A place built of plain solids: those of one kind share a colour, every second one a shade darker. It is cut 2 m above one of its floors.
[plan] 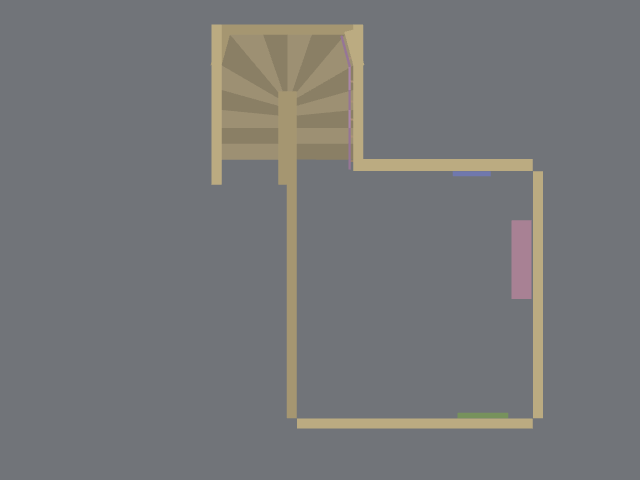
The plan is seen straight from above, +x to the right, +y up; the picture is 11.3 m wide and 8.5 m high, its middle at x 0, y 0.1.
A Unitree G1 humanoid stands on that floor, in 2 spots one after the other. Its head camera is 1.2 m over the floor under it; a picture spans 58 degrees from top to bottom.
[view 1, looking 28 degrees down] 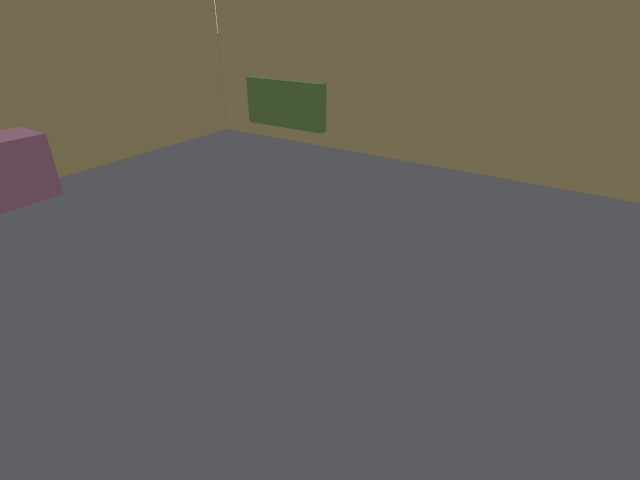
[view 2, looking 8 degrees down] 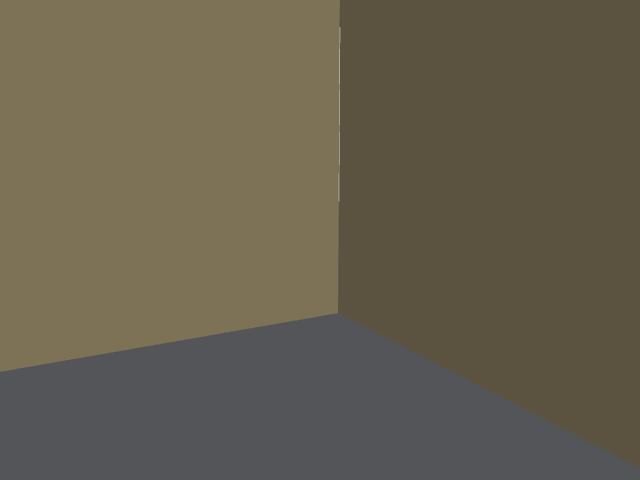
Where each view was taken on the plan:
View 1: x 0.18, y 0.52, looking -57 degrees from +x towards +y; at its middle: ground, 2.56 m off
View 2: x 1.57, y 0.17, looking -119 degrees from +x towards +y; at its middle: wall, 3.73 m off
